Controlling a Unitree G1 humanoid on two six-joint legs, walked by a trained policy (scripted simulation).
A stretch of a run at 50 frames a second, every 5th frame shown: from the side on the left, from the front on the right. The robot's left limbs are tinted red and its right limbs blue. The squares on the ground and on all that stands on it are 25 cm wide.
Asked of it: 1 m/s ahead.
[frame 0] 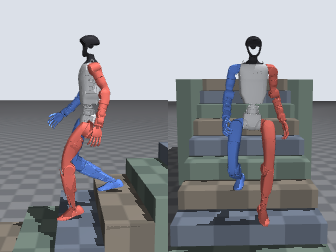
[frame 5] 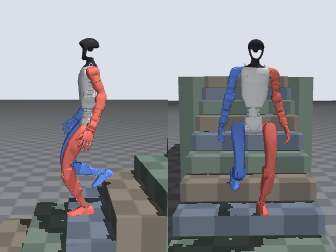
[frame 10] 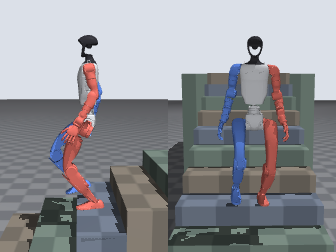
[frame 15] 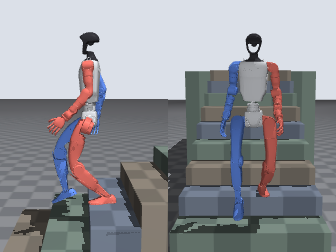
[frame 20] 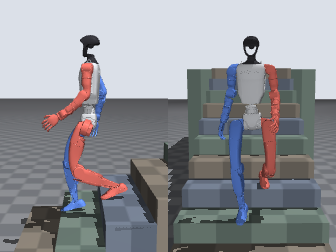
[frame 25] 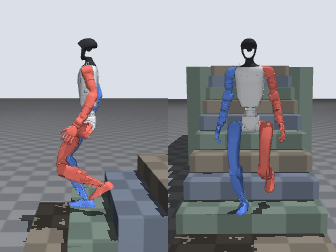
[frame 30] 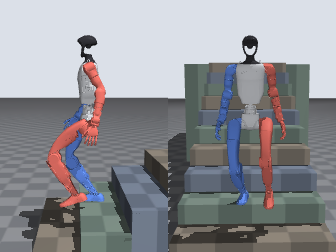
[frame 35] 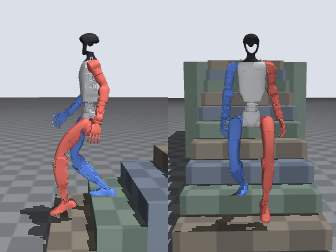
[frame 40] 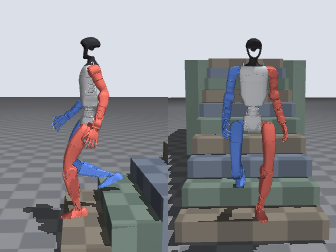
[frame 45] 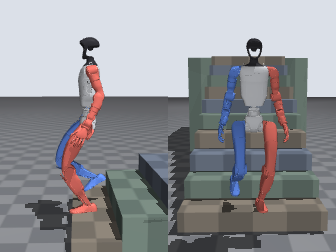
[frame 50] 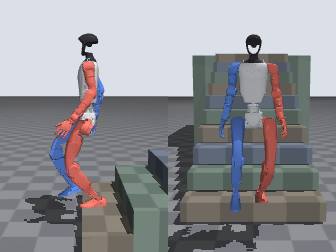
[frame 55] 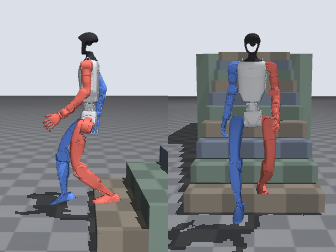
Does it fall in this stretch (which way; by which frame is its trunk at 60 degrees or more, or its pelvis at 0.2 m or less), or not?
no
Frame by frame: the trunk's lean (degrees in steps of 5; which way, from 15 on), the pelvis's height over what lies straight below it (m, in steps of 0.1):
0: 0, 0.8
5: 0, 0.7
10: 0, 0.7
15: 0, 0.7
20: 0, 0.8
25: 0, 0.7
30: 0, 0.7
35: 0, 0.8
40: 0, 0.8
45: 0, 0.7
50: 0, 0.7
55: 0, 0.8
